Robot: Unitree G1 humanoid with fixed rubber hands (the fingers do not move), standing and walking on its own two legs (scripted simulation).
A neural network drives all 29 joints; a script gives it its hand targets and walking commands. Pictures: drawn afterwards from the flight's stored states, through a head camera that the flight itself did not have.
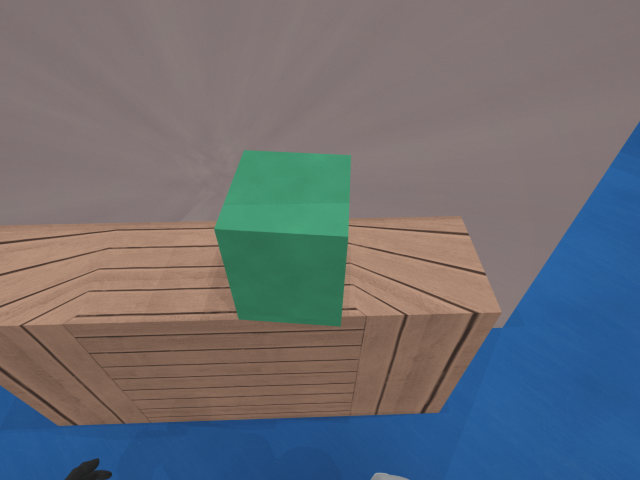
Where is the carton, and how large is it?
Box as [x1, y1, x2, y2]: [214, 150, 350, 326]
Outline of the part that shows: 244,150 214,228 238,318 340,326 348,231 350,155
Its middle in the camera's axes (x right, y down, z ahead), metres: -0.05 +0.01 +0.73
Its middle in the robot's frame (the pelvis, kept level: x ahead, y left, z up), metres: +0.56 +0.04 -0.06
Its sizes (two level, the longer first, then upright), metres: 0.210 0.200 0.250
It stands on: a pedestal, 0.55 m high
